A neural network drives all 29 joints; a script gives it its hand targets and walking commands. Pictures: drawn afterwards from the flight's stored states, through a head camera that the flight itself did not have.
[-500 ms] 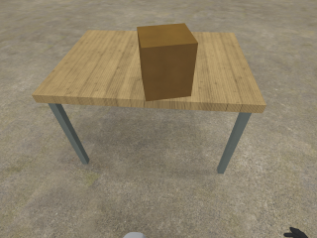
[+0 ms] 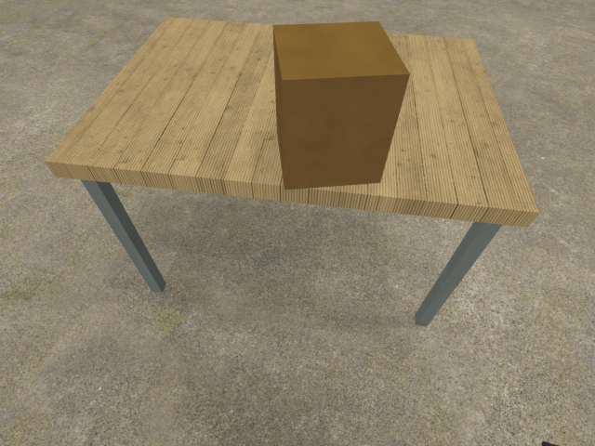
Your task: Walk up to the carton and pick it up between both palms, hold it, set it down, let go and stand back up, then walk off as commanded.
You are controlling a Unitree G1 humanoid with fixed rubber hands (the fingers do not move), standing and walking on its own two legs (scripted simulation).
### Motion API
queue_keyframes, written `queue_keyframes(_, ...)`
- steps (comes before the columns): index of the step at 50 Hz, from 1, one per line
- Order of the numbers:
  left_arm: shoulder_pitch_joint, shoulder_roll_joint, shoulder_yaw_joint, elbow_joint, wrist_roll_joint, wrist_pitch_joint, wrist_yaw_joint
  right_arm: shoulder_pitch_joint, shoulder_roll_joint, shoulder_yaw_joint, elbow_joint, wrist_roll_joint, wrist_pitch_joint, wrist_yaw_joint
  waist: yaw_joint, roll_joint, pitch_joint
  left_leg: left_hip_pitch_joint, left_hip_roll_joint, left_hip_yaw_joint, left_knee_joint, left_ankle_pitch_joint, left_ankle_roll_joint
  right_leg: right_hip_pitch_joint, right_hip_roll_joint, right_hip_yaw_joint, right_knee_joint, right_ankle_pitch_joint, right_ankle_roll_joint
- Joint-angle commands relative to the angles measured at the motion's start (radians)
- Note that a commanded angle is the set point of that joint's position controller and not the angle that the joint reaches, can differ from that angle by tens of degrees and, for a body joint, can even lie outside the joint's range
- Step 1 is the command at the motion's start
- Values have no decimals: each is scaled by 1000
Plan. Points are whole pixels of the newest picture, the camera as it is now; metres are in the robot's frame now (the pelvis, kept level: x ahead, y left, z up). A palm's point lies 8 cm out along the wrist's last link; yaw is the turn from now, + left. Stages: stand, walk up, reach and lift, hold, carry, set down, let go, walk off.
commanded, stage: walk off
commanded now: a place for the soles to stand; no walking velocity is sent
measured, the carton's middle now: (329, 108) +0.73 -0.01 +0.04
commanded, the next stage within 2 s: stand in 0.20 s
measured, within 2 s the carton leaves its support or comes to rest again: neither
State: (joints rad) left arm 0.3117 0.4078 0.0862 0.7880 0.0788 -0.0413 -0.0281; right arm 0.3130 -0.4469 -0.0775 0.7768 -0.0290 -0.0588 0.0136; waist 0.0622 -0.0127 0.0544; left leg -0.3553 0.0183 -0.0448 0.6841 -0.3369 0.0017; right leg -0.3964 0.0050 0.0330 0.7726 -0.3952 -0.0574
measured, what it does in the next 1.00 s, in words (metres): steps on the spot: right foot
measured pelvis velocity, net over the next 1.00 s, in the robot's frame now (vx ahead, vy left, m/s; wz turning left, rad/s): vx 0.02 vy -0.02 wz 0.00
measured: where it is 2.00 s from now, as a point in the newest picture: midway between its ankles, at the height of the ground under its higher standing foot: outside the picture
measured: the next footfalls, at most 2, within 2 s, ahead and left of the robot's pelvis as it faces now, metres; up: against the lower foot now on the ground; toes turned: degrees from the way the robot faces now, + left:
right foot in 0.02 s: +0.07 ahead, -0.14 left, +0.00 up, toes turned +1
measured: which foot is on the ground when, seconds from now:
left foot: down 0.00-1.00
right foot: up 0.00-0.00, down 0.02-1.00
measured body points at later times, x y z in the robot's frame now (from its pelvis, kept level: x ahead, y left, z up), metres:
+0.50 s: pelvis +0.03 -0.02 +0.00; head +0.04 -0.03 +0.45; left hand +0.12 +0.32 -0.08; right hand +0.17 -0.33 -0.10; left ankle +0.04 +0.13 -0.72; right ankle +0.03 -0.14 -0.72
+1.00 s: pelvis +0.02 -0.02 +0.00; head +0.03 -0.03 +0.45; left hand +0.13 +0.32 -0.08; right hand +0.17 -0.33 -0.09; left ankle +0.04 +0.13 -0.72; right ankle +0.03 -0.14 -0.72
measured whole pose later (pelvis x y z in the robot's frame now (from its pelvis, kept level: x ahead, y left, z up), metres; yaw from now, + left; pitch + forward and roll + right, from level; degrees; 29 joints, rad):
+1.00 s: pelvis +0.02 -0.02 +0.00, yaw +0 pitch +0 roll +1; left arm 0.21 0.41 0.08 0.79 0.08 -0.05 -0.01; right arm 0.19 -0.42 -0.06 0.78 -0.01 -0.02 0.01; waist 0.06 0.01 0.01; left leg -0.32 0.02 -0.02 0.64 -0.31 -0.03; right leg -0.34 -0.01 0.03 0.70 -0.36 -0.02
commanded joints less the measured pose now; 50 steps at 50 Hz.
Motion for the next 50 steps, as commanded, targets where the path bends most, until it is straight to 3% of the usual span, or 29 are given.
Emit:
queue_keyframes(1,133,300,62,13,-59,-55,46,-42,-130,-6,-71,13,20,-13,8,-109,-172,-181,7,-5,276,205,47,363,-228,371,-335,262,-99)
queue_keyframes(2,73,297,47,0,-67,-50,48,-25,-111,-2,-48,14,34,-24,-38,-103,-119,-183,-19,2,249,-171,25,282,-331,468,-396,280,-139)
queue_keyframes(3,46,298,39,6,-67,-47,42,-65,-150,-14,-35,10,39,-28,-34,-84,-72,-147,3,-12,280,-226,17,200,-362,479,-390,289,-188)
queue_keyframes(4,13,277,25,-1,-69,-46,43,-87,-151,-17,-23,11,36,-27,-51,-49,-17,-104,24,-11,260,-214,12,134,-338,427,-374,345,-189)
queue_keyframes(6,-29,245,12,-7,-66,-41,46,-117,-146,-13,-17,16,33,-20,-59,-60,22,-52,30,12,139,-163,14,99,-280,327,-338,446,-156)
queue_keyframes(7,-10,243,11,4,-64,-40,45,-106,-135,-10,-20,17,27,-19,-52,-97,-9,-44,21,32,22,-108,12,181,-234,272,-279,551,-128)
queue_keyframes(9,-46,221,5,2,-65,-31,40,-69,-128,-12,2,14,20,-16,-70,-110,-73,86,14,40,-151,74,28,180,-182,171,-170,654,-93)
queue_keyframes(11,-65,195,-2,8,-76,-19,38,-58,-143,-19,6,8,18,-22,-84,-111,-129,207,13,-1,-170,134,47,93,-151,143,-179,508,-68)
queue_keyframes(13,-91,171,-8,3,-91,-16,37,-107,-177,-17,-4,-1,17,-21,-71,48,-131,207,106,-123,-185,252,89,21,-103,135,-183,266,-28)
queue_keyframes(14,-89,169,-6,11,-89,-20,40,-151,-173,-12,-5,6,15,-18,-52,73,-114,137,135,-148,-183,293,106,78,-68,96,-196,214,-11)
queue_keyframes(16,-74,201,2,20,-80,-28,40,-175,-153,-4,-4,9,22,-14,-39,5,-80,76,90,-89,-119,245,72,84,-113,157,-276,135,-36)
queue_keyframes(18,-87,229,7,33,-75,-34,36,-155,-135,1,-5,16,27,-10,-58,-10,-79,102,36,-51,-62,156,48,41,-172,242,-329,157,-72)
queue_keyframes(21,-120,226,2,23,-74,-29,36,-146,-145,-6,-2,13,26,-9,-73,-4,-80,142,49,-59,-107,155,52,14,-170,225,-317,130,-72)
queue_keyframes(22,-123,223,3,27,-71,-32,36,-148,-142,-2,-6,13,23,-8,-72,5,-106,146,52,-75,-102,211,57,37,-160,212,-306,164,-68)
queue_keyframes(24,-126,220,1,20,-78,-28,35,-153,-159,-6,0,10,22,-11,-61,-2,-89,141,74,-100,-140,200,66,16,-133,180,-296,119,-45)
queue_keyframes(26,-125,213,2,25,-77,-32,35,-158,-148,-2,1,9,21,-6,-65,8,-86,127,69,-85,-132,241,55,39,-133,171,-291,163,-44)
queue_keyframes(29,-134,221,2,20,-77,-32,33,-159,-149,-1,-9,11,20,-8,-63,1,-109,122,69,-103,-147,206,61,63,-132,174,-283,135,-42)
queue_keyframes(30,-133,209,-3,17,-77,-29,35,-175,-149,-1,-8,12,20,-7,-62,24,-92,111,71,-97,-152,196,64,54,-128,166,-295,135,-38)
queue_keyframes(32,-130,218,3,26,-75,-30,34,-175,-144,-3,-7,11,22,-8,-62,-3,-92,142,63,-78,-121,227,49,41,-141,183,-308,145,-45)
queue_keyframes(33,-156,203,2,16,-80,-23,33,-174,-123,-1,-6,33,16,-8,-66,-79,-103,159,64,-40,-120,186,40,73,-132,140,-303,164,-18)
queue_keyframes(35,-170,189,0,15,-79,-19,31,-186,-141,-6,-7,32,10,-9,-66,4,-102,144,62,-47,-130,160,42,73,-132,143,-283,149,-15)
queue_keyframes(38,-149,194,0,13,-78,-16,30,-181,-139,-5,-6,29,13,-12,-64,-46,-110,143,70,-43,-115,190,42,83,-120,126,-279,175,-6)
queue_keyframes(39,-147,202,5,13,-72,-17,34,-209,-146,-12,-12,26,16,-14,-51,-34,-97,149,64,-23,-111,200,31,77,-129,130,-286,193,-6)
queue_keyframes(40,-163,194,3,6,-76,-20,31,-196,-142,-8,-18,30,18,-11,-69,-28,-107,145,66,-34,-106,209,37,79,-120,128,-264,200,-5)
queue_keyframes(41,-167,181,-2,8,-80,-18,29,-193,-131,-4,-7,30,14,-9,-54,-37,-106,148,60,-27,-107,210,35,84,-125,129,-280,194,-9)
queue_keyframes(43,-190,199,5,7,-75,-12,29,-181,-134,-2,-3,33,20,-9,-68,-40,-98,147,56,-24,-110,178,31,69,-130,143,-293,180,-10)
queue_keyframes(45,-180,202,5,3,-68,-15,32,-195,-120,-3,-8,29,22,-10,-69,3,-80,133,63,-35,-130,173,35,66,-124,134,-285,145,-6)
queue_keyframes(49,-190,178,-3,10,-76,-13,26,-222,-141,-6,-14,28,16,-11,-62,-67,-82,129,68,-40,-130,141,43,67,-127,145,-302,120,-11)
queue_keyframes(50,-181,176,-7,9,-75,-14,30,-189,-144,-10,-7,25,18,-8,-67,-26,-79,131,60,-38,-127,138,44,67,-123,147,-314,126,-8)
